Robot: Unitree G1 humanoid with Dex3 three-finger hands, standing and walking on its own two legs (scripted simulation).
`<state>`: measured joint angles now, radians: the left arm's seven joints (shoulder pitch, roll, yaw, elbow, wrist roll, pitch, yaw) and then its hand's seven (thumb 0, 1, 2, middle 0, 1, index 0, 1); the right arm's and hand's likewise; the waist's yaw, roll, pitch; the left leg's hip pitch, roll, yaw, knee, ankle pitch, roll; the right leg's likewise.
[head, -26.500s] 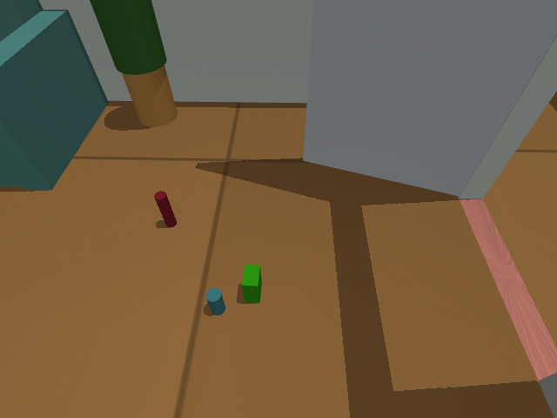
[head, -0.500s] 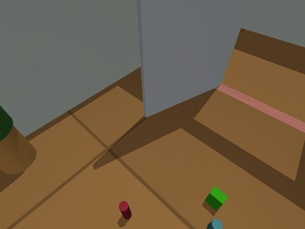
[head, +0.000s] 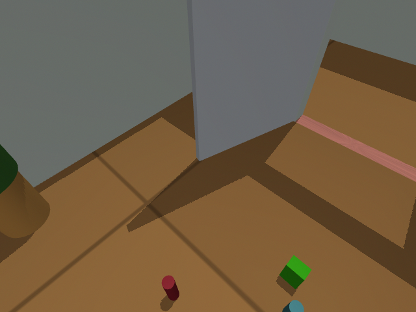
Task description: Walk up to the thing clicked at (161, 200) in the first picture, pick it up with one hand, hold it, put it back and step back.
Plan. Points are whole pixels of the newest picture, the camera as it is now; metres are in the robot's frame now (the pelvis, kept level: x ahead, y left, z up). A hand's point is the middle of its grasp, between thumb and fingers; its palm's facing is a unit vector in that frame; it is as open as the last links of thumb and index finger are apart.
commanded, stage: stand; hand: left
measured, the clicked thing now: (171, 288) +0.33 +0.18 -0.68
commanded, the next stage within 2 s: go down in 1.24 s
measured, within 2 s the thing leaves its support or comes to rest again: neither
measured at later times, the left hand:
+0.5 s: hand out of the picture +0.07 +0.25 -0.16, palm faces -0.02 -0.94 -0.34, open 7.4 cm
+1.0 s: hand out of the picture +0.08 +0.26 -0.16, palm faces -0.02 -0.94 -0.34, open 7.4 cm
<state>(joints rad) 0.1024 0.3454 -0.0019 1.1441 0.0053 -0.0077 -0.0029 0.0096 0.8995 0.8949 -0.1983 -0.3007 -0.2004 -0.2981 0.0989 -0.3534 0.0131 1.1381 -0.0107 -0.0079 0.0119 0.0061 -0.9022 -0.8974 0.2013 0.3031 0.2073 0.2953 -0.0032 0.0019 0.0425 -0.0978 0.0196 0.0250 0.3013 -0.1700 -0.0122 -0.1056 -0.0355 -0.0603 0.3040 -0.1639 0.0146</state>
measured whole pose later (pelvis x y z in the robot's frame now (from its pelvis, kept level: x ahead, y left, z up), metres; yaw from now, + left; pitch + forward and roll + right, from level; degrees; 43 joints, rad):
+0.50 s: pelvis +0.00 +0.00 +0.00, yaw +0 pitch -2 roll +0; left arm 0.11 0.35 0.00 1.14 0.01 -0.01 0.00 0.01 0.90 0.90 -0.20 -0.30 -0.20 -0.30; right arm 0.11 -0.35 0.01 1.14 -0.01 -0.01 0.01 0.01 -0.90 -0.90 0.20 0.30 0.21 0.30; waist 0.00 0.00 0.04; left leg -0.10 0.02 0.02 0.30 -0.17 -0.01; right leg -0.10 -0.03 -0.06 0.30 -0.17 0.01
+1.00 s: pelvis +0.01 +0.00 +0.00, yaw +0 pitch -2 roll +0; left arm 0.11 0.35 0.00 1.13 0.01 -0.01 0.00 0.01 0.90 0.90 -0.20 -0.30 -0.20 -0.30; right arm 0.11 -0.35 0.01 1.13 -0.01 -0.01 0.01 0.01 -0.90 -0.90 0.20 0.30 0.21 0.30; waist 0.00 0.00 0.04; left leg -0.09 0.01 0.02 0.30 -0.18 -0.01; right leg -0.09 -0.04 -0.06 0.29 -0.17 0.02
